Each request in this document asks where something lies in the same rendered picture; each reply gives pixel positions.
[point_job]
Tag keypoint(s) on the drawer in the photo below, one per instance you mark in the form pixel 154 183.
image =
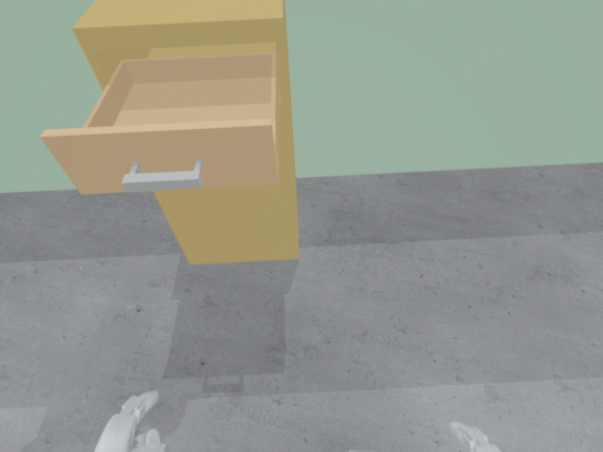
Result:
pixel 167 112

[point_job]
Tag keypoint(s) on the robot right hand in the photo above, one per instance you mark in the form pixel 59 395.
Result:
pixel 472 438

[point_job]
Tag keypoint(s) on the robot left hand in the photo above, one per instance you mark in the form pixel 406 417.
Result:
pixel 120 434

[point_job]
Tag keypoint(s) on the handle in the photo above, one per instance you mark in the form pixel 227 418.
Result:
pixel 135 181

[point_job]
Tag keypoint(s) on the cabinet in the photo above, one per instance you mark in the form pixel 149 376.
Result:
pixel 221 224

